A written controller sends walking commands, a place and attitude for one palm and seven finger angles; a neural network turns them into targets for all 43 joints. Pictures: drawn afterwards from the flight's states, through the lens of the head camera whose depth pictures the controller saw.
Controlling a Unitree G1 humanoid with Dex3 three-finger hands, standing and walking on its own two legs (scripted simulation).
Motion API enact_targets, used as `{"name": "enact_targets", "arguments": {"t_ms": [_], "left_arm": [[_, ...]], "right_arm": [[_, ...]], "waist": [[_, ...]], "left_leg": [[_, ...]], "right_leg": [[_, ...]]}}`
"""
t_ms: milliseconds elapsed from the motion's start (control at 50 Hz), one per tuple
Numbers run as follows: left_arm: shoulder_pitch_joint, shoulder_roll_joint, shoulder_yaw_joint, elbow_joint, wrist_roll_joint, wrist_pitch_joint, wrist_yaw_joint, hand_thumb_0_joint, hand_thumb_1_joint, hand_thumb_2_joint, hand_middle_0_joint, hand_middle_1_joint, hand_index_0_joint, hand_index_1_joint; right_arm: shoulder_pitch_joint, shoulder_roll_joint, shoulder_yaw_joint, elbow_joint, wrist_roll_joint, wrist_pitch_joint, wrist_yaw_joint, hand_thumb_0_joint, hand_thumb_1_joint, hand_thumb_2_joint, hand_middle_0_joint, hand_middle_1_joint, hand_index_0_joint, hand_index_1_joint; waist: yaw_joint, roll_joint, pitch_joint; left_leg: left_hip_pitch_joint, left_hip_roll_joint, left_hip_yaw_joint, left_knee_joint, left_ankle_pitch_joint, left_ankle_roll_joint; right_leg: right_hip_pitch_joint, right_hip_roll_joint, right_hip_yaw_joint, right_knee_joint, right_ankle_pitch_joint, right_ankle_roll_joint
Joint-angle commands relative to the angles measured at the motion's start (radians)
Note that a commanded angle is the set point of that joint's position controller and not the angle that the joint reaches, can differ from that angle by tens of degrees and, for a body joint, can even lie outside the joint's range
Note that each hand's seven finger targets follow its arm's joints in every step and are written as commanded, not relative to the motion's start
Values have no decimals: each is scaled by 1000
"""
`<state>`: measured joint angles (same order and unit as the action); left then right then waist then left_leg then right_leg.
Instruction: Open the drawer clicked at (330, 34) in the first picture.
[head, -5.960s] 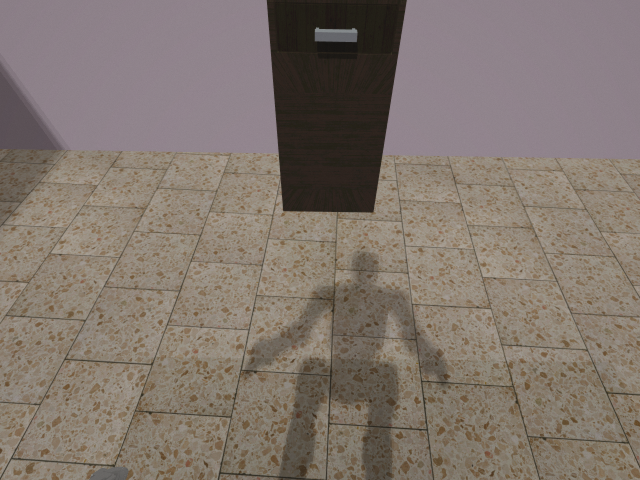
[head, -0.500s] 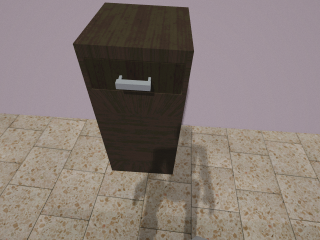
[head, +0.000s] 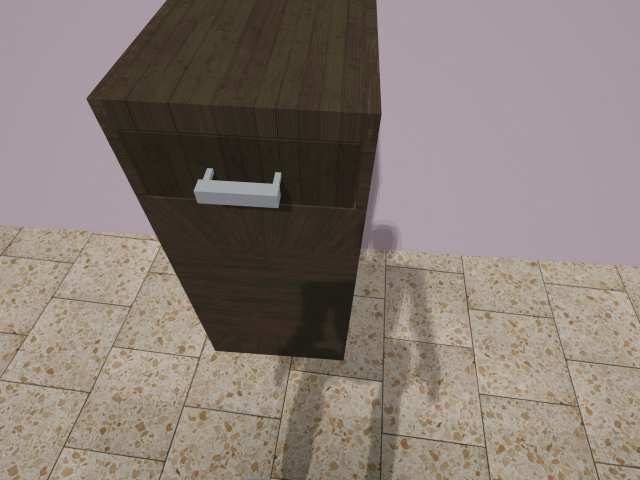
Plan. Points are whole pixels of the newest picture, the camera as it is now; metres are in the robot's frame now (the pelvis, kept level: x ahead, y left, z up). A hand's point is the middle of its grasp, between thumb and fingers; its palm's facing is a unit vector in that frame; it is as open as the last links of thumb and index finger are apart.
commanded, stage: come to a stop and stand still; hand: left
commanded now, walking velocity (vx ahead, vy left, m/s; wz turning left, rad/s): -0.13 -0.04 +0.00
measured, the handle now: (240, 184) +0.53 +0.17 +0.03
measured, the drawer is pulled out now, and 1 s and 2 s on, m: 0.00 0.00 0.00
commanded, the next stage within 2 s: look again from close up in 0.62 s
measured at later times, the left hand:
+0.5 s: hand out of the picture +0.02 +0.17 -0.17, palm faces +0.01 -0.97 -0.24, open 7.4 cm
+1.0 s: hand out of the picture -0.01 +0.13 -0.17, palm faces +0.02 -0.98 -0.18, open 7.4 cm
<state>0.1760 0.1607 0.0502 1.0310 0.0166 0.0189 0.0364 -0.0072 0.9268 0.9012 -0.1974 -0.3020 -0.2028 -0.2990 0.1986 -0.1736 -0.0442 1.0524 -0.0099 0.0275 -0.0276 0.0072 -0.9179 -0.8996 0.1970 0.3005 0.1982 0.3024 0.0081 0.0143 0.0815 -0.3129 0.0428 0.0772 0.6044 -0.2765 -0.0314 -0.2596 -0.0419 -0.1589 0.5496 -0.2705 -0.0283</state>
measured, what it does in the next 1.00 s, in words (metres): steps on the spot: left foot, then right foot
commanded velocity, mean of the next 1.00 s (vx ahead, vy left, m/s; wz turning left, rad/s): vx -0.01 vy -0.01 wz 0.00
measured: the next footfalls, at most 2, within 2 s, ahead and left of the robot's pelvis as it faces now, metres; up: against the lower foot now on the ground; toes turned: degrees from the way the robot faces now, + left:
left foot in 0.02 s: +0.07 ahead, +0.11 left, +0.00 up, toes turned +3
right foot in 0.32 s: -0.01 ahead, -0.14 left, +0.00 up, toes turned -2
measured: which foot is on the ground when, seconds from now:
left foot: up 0.00-0.00, down 0.02-1.00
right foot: down 0.00-0.04, up 0.06-0.30, down 0.32-1.00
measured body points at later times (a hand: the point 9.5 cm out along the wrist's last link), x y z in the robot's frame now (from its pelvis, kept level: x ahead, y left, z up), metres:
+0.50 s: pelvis -0.02 -0.01 -0.01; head -0.03 -0.03 +0.44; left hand +0.02 +0.22 -0.15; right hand +0.03 -0.25 -0.16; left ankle +0.03 +0.11 -0.73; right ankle -0.05 -0.14 -0.73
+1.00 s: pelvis -0.01 -0.03 +0.00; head +0.00 -0.04 +0.45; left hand -0.01 +0.18 -0.15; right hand -0.03 -0.25 -0.16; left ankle +0.03 +0.11 -0.73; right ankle -0.05 -0.14 -0.73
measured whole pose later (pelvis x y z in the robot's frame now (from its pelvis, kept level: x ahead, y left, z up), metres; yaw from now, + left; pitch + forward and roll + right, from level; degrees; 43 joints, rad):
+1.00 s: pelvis -0.01 -0.03 +0.00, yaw +0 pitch -1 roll +1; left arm 0.31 0.13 0.00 1.10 0.01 -0.01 0.03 0.01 0.91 0.90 -0.19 -0.30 -0.20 -0.30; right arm 0.32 -0.14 0.01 1.12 -0.01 -0.01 -0.02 0.01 -0.91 -0.90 0.20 0.30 0.20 0.30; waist -0.01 0.01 0.03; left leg -0.27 0.06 0.05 0.49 -0.20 -0.03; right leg -0.15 -0.01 -0.04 0.52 -0.35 -0.02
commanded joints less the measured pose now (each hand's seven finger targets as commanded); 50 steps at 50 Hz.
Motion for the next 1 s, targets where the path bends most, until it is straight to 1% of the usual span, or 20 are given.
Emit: {"name": "enact_targets", "arguments": {"t_ms": [0,20,40,60,120,220,240,260,280,300,320,340,360,380,420,460,500,560,760,980], "left_arm": [[62,106,21,-69,-7,9,10,0,900,900,-200,-300,-200,-300],[68,90,10,-74,-9,16,10,0,900,900,-200,-300,-200,-300],[45,105,13,-69,-7,23,10,0,900,900,-200,-300,-200,-300],[47,106,16,-62,-7,24,7,0,900,900,-200,-300,-200,-300],[85,92,9,-40,-4,15,-2,0,900,900,-200,-300,-200,-300],[77,82,-9,-46,-3,10,-4,0,900,900,-200,-300,-200,-300],[201,106,-21,-13,0,-11,25,0,900,900,-200,-300,-200,-300],[185,143,-11,-79,11,-26,24,0,900,900,-200,-300,-200,-300],[151,174,-10,-97,15,-41,23,0,900,900,-200,-300,-200,-300],[127,199,-21,-114,16,-52,20,0,900,900,-200,-300,-200,-300],[109,208,-12,-126,15,-54,15,0,900,900,-200,-300,-200,-300],[92,205,-8,-128,9,-54,15,0,900,900,-200,-300,-200,-300],[83,174,-12,-131,4,-45,16,0,900,900,-200,-300,-200,-300],[96,153,-16,-134,4,-33,15,0,900,900,-200,-300,-200,-300],[118,130,-20,-131,5,-19,11,0,900,900,-200,-300,-200,-300],[134,135,-24,-122,3,-18,5,0,900,900,-200,-300,-200,-300],[133,143,-25,-117,3,-22,2,0,900,900,-200,-300,-200,-300],[132,140,-21,-107,-1,-25,-1,0,900,900,-200,-300,-200,-300],[163,110,-31,-22,-6,-41,-4,0,900,900,-200,-300,-200,-300],[203,82,-35,45,-4,-45,-1,0,900,900,-200,-300,-200,-300]], "right_arm": [[111,-143,-26,-47,-12,-6,1,0,-900,-900,200,300,200,300],[84,-167,-29,-60,-10,-10,-1,0,-900,-900,200,300,200,300],[59,-165,-28,-66,-12,-13,-11,0,-900,-900,200,300,200,300],[17,-164,-25,-78,-15,-12,-16,0,-900,-900,200,300,200,300],[-32,-154,-24,-94,-13,-17,-15,0,-900,-900,200,300,200,300],[-7,-163,-31,-69,-10,-17,-5,0,-900,-900,200,300,200,300],[-55,-231,-49,-113,8,-31,-4,0,-900,-900,200,300,200,300],[-42,-135,-31,-164,6,-26,18,0,-900,-900,200,300,200,300],[-10,-90,-17,-179,0,-22,26,0,-900,-900,200,300,200,300],[16,-50,-10,-189,-2,-22,32,0,-900,-900,200,300,200,300],[32,-45,-9,-186,-5,-20,36,0,-900,-900,200,300,200,300],[51,-65,-9,-180,-2,-24,34,0,-900,-900,200,300,200,300],[70,-91,-12,-173,-1,-26,29,0,-900,-900,200,300,200,300],[72,-111,-14,-166,-3,-28,26,0,-900,-900,200,300,200,300],[48,-119,-8,-163,-9,-25,23,0,-900,-900,200,300,200,300],[39,-115,-3,-166,-10,-17,25,0,-900,-900,200,300,200,300],[61,-101,2,-154,-11,-16,25,0,-900,-900,200,300,200,300],[114,-92,11,-117,-13,-25,22,0,-900,-900,200,300,200,300],[171,-71,33,-18,-4,-46,11,0,-900,-900,200,300,200,300],[155,-53,35,37,0,-48,2,0,-900,-900,200,300,200,300]], "waist": [[-11,125,-123],[-10,245,-112],[-23,228,-112],[-7,193,-98],[4,93,-137],[-24,141,-146],[27,65,-206],[29,-96,-149],[-14,-169,-115],[-39,-97,-138],[-51,4,-169],[-62,-118,-164],[-57,-170,-138],[-46,-91,-109],[-23,58,15],[-17,-14,70],[-24,-60,67],[-27,0,18],[-13,-33,-21],[-10,-15,-8]], "left_leg": [[179,240,-198,-200,643,116],[131,319,-282,-284,720,196],[92,324,-294,-304,673,237],[96,309,-270,-282,658,249],[215,258,-177,-232,671,228],[231,243,-181,-255,531,209],[240,235,-156,-4,680,147],[11,121,-71,39,271,98],[-53,25,6,104,-31,49],[-7,-18,-5,113,-138,32],[33,-36,10,47,-90,33],[49,-16,-10,15,40,49],[82,16,-39,-4,133,63],[101,48,-63,-23,182,73],[-5,88,-130,-131,48,99],[-82,55,-127,-165,-154,84],[-35,26,-90,-132,-141,67],[7,39,-100,-173,-120,67],[61,51,-81,-179,90,57],[110,62,-69,-178,157,54]], "right_leg": [[-65,-55,52,84,107,21],[-75,4,47,258,-246,44],[-83,8,128,401,-334,42],[-115,1,165,471,-321,37],[-168,2,164,454,-248,51],[-64,-8,124,160,-216,57],[-82,-36,207,20,-82,26],[-7,-66,276,-134,49,12],[-13,-177,404,-168,204,-53],[-40,-208,409,-145,273,-102],[4,-168,345,-80,335,-98],[13,-114,302,-19,360,-71],[-30,-84,246,-6,260,-43],[-73,-55,212,0,128,-20],[-105,-1,176,-24,-122,-4],[-110,-8,204,-89,-225,-13],[-162,-40,246,-150,-300,-26],[-135,-31,224,-142,-270,-21],[-18,-47,211,-164,-40,-15],[0,-47,204,-174,71,-11]]}}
